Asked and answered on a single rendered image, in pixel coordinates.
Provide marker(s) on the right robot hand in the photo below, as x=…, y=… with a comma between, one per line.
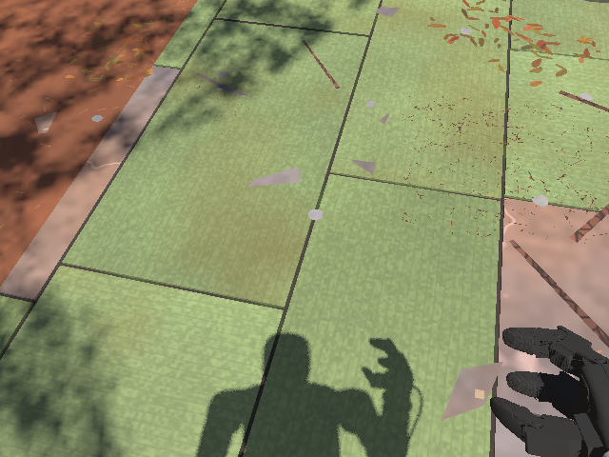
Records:
x=585, y=401

